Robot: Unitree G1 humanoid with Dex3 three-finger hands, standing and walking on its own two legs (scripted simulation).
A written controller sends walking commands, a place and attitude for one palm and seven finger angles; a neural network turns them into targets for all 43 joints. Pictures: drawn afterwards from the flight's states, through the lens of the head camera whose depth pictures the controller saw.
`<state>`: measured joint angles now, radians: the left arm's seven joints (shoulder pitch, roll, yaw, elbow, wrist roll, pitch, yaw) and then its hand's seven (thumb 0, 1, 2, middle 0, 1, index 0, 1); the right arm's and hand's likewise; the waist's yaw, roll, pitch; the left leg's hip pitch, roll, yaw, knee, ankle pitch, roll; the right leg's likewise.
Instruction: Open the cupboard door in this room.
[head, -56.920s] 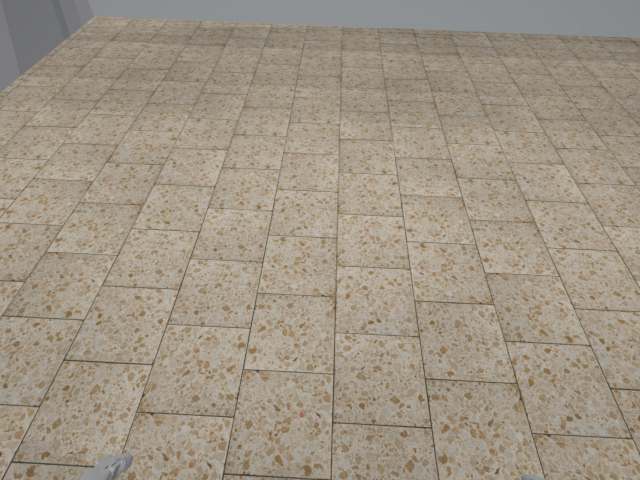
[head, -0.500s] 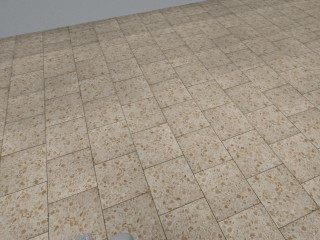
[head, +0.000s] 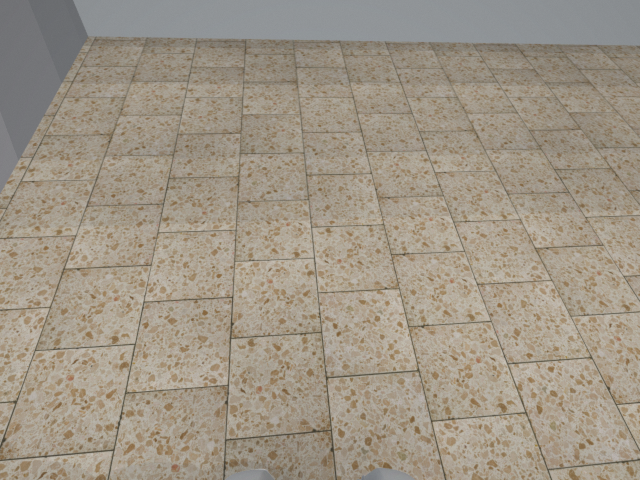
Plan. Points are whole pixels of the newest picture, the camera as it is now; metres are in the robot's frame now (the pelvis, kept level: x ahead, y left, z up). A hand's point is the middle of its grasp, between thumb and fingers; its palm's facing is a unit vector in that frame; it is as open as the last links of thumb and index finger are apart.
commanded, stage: turn to face it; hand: left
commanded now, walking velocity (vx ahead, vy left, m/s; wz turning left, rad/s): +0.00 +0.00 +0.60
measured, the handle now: out of the picture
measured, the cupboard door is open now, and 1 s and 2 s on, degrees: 44 44 44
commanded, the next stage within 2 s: none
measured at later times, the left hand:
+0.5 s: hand out of the picture +0.08 +0.15 -0.13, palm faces +0.26 -0.92 -0.31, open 7.4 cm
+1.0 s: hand out of the picture -0.11 +0.13 -0.18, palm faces +0.63 -0.74 -0.24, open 7.4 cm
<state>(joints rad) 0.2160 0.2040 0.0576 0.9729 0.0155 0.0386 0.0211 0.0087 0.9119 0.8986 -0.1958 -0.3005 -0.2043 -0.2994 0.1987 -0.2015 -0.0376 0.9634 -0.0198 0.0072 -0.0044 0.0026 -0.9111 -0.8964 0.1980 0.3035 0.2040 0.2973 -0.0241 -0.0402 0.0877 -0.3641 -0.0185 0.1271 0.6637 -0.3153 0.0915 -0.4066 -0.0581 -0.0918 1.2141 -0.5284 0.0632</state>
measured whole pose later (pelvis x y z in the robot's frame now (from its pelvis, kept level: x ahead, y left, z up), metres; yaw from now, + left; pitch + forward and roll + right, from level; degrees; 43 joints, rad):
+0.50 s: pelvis +0.03 -0.07 +0.01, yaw +17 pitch +1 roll +1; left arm 0.14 0.19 0.03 0.89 0.02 0.01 0.03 0.01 0.90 0.90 -0.20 -0.30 -0.20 -0.30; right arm 0.20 -0.27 -0.10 0.94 -0.01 0.06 0.01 0.01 -0.91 -0.90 0.20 0.30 0.21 0.30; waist -0.03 0.06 0.08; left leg -0.48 -0.07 -0.07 0.96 -0.48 -0.03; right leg -0.28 -0.02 -0.06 0.57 -0.32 -0.03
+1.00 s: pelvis +0.01 -0.05 +0.00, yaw +37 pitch +0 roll +0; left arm 0.27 0.26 0.07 0.95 0.03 0.06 0.01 0.01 0.91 0.90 -0.20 -0.30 -0.21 -0.30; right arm 0.07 -0.22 -0.05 0.89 -0.01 0.03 0.03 0.00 -0.91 -0.90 0.20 0.30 0.20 0.30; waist 0.04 -0.06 0.10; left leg -0.31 0.00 0.10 0.65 -0.34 0.05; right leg -0.40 -0.15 -0.15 1.01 -0.55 0.08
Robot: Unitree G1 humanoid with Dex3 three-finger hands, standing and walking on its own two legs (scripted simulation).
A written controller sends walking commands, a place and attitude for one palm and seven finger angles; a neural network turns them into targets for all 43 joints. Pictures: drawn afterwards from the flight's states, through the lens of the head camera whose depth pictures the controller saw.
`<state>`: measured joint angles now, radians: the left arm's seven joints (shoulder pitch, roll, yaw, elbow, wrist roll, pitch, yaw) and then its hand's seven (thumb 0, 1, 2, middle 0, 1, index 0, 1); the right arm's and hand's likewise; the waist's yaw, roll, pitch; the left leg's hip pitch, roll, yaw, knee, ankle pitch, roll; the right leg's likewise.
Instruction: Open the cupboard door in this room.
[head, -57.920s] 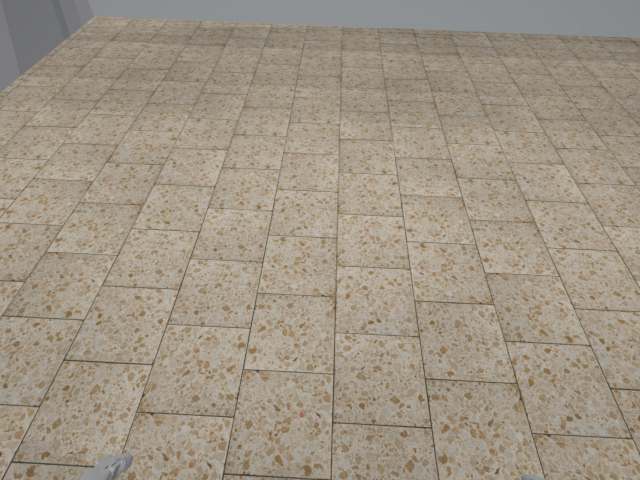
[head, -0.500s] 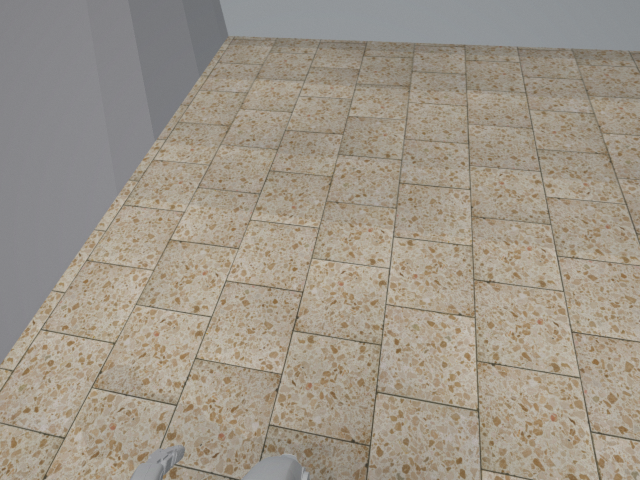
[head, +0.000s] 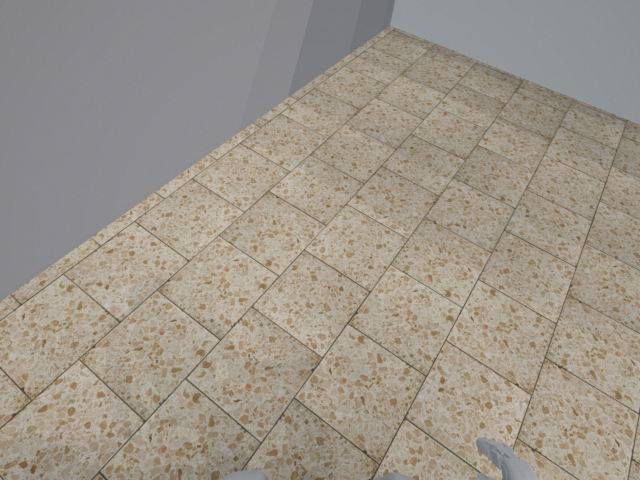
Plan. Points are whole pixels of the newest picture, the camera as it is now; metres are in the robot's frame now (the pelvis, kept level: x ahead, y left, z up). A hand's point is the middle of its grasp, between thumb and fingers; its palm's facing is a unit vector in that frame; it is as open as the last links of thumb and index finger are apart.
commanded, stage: turn to face it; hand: left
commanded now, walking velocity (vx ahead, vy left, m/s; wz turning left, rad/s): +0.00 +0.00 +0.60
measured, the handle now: out of the picture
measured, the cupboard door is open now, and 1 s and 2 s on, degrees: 44 44 44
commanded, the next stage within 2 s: none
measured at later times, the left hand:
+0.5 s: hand out of the picture +0.09 +0.18 -0.13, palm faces +0.22 -0.93 -0.29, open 7.4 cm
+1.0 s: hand out of the picture -0.11 +0.20 -0.18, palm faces +0.59 -0.76 -0.25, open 7.4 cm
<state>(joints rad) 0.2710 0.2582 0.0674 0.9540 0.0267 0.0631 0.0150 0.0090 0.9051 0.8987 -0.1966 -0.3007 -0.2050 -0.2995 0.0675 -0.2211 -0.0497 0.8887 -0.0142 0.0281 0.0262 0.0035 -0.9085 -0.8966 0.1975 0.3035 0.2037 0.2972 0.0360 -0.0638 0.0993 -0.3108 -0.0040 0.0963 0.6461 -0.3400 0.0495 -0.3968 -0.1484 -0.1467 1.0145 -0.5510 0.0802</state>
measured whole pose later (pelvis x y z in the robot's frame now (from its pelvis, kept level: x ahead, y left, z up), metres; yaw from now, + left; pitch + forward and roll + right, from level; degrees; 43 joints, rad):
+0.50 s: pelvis +0.01 -0.04 +0.01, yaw +15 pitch +2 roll +1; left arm 0.11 0.18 0.03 0.86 0.02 0.01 0.02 0.01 0.90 0.90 -0.20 -0.30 -0.20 -0.30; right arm 0.24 -0.25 -0.09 0.97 -0.01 0.06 0.01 0.01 -0.91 -0.90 0.20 0.30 0.21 0.30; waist -0.05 0.06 0.09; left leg -0.45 -0.08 -0.09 0.87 -0.47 -0.02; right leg -0.26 -0.02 -0.05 0.56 -0.33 -0.02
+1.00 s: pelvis +0.00 +0.00 +0.00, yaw +35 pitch +1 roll +0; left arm 0.24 0.27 0.08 0.95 0.03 0.07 0.02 0.01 0.91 0.90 -0.20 -0.30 -0.20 -0.30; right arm 0.08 -0.24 -0.06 0.89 -0.02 0.02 0.02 0.00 -0.91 -0.90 0.20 0.30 0.20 0.30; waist 0.02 -0.06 0.11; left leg -0.32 -0.02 0.07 0.63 -0.32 0.06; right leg -0.42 -0.13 -0.10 1.10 -0.54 0.09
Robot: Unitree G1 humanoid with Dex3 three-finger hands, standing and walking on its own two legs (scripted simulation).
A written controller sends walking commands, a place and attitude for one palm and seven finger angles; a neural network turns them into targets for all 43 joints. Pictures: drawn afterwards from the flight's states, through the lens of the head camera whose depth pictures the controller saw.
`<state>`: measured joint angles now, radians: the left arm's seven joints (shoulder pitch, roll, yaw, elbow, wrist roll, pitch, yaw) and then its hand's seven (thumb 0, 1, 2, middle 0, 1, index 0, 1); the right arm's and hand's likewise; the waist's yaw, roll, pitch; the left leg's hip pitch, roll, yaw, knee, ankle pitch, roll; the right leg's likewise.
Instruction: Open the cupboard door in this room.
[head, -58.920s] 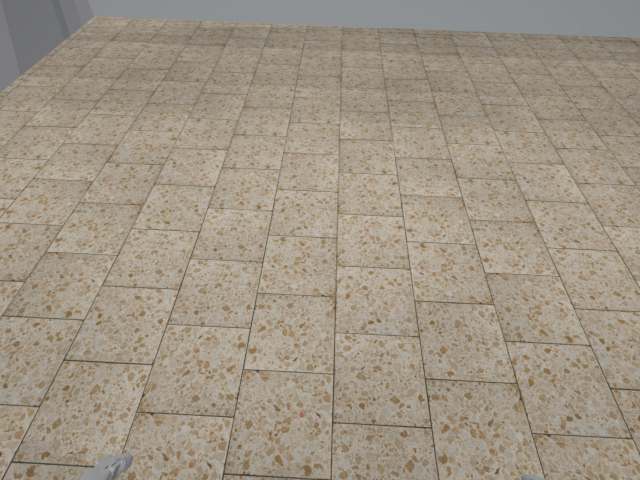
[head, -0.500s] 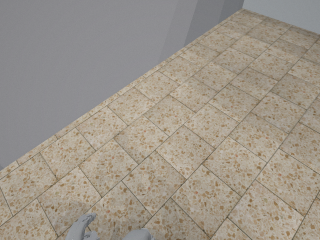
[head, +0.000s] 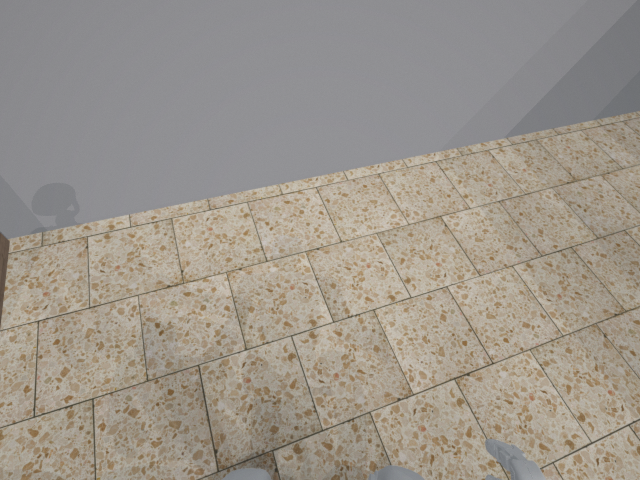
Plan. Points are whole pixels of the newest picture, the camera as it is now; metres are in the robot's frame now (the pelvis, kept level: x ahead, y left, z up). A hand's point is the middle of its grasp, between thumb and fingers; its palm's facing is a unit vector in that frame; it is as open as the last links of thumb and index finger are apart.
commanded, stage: turn to face it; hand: left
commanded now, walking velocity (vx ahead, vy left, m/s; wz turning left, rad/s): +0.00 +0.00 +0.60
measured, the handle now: out of the picture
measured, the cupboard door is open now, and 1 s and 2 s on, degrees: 44 44 44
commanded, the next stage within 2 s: take the last steps up to it in 1.74 s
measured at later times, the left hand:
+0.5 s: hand out of the picture +0.11 +0.17 -0.13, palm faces +0.23 -0.93 -0.28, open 7.4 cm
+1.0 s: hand out of the picture -0.11 +0.16 -0.18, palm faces +0.61 -0.75 -0.26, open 7.4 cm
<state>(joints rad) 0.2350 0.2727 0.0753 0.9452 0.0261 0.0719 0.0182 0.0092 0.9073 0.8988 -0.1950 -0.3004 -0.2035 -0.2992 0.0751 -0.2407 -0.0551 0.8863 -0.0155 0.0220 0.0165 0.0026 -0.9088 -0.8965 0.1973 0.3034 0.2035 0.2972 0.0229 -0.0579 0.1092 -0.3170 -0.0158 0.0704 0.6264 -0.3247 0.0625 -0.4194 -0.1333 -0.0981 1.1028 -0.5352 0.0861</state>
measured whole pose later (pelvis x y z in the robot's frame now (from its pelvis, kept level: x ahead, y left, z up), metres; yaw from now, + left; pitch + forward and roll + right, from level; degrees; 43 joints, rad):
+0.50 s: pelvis +0.02 -0.05 +0.00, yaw +16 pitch +2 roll +1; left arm 0.10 0.18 0.03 0.85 0.02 0.01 0.02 0.01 0.90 0.90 -0.20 -0.30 -0.20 -0.30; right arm 0.25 -0.24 -0.08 0.97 -0.01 0.06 0.00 0.01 -0.90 -0.90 0.20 0.30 0.21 0.30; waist -0.05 0.06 0.08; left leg -0.40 -0.09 -0.14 0.75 -0.43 -0.01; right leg -0.28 0.00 -0.04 0.57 -0.32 -0.02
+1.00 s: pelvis +0.01 -0.02 -0.01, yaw +37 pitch +0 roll +1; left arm 0.28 0.27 0.07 0.94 0.02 0.05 0.01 0.01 0.91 0.90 -0.20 -0.30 -0.21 -0.30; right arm 0.05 -0.24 -0.06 0.89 -0.01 0.03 0.03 0.00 -0.91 -0.90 0.20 0.30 0.20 0.30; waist 0.03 -0.07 0.11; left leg -0.33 -0.02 0.10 0.66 -0.32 0.06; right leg -0.32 -0.17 -0.19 0.93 -0.54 0.06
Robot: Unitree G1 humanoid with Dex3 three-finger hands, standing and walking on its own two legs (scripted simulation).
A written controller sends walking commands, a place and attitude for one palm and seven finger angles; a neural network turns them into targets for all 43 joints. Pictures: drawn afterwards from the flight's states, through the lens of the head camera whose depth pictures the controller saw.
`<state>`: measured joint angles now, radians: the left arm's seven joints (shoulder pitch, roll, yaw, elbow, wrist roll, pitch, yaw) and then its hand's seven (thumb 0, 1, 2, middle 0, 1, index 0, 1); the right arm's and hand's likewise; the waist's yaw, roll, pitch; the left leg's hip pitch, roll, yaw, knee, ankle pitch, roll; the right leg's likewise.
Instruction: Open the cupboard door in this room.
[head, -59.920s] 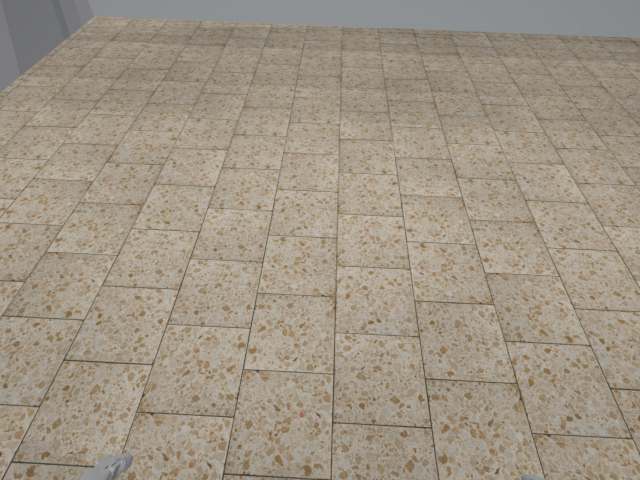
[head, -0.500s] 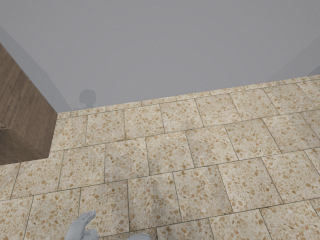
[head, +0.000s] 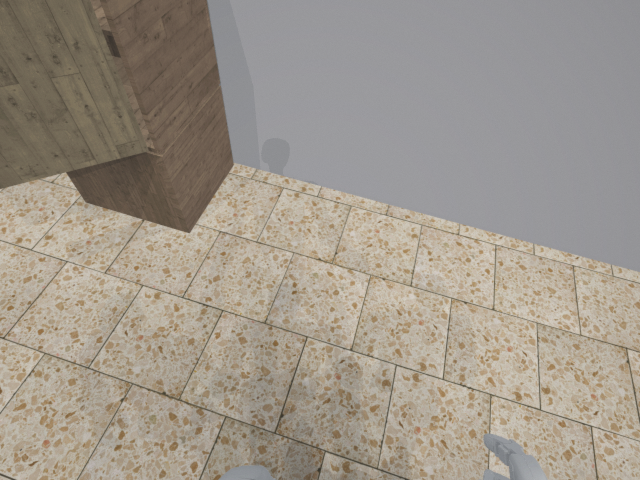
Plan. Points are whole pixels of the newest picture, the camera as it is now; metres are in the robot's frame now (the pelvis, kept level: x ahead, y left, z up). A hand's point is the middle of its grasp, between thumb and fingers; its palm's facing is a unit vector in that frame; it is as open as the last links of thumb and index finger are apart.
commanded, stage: turn to face it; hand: left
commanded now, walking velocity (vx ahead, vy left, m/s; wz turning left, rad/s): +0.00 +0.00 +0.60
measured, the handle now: out of the picture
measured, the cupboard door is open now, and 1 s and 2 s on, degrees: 44 44 44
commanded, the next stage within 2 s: take the last steps up to it in 0.74 s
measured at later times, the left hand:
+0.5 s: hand out of the picture +0.09 +0.18 -0.13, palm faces +0.23 -0.93 -0.27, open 7.4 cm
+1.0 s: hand out of the picture -0.13 +0.16 -0.17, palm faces +0.55 -0.80 -0.22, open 7.4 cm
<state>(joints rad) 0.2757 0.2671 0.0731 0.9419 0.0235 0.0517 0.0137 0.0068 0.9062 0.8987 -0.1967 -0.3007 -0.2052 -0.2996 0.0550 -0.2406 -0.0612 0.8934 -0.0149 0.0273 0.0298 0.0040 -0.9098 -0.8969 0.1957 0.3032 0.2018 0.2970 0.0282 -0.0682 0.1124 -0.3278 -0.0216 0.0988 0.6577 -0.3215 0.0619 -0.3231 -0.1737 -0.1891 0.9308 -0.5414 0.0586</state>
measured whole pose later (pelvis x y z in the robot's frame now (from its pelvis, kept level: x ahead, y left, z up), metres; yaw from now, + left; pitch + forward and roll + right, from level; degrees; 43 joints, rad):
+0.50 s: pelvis +0.00 -0.04 +0.01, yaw +14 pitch +1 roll +0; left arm 0.10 0.19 0.05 0.86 0.02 0.02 0.02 0.01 0.90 0.90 -0.20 -0.30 -0.20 -0.30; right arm 0.24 -0.22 -0.08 0.97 -0.01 0.05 0.00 0.01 -0.90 -0.90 0.20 0.30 0.21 0.30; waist -0.04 0.05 0.08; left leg -0.37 -0.09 -0.15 0.61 -0.29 0.00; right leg -0.27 0.00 -0.02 0.56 -0.30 0.02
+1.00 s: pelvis -0.02 -0.01 +0.01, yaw +30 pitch +0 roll +0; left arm 0.32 0.24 0.07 1.01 0.03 0.03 0.01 0.01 0.91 0.90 -0.20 -0.30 -0.21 -0.30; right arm 0.10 -0.21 -0.05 0.96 -0.02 0.02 0.02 0.00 -0.91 -0.90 0.20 0.30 0.20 0.30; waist 0.05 -0.06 0.07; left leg -0.24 -0.02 0.08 0.58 -0.36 0.03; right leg -0.29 -0.16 -0.19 0.74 -0.47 0.04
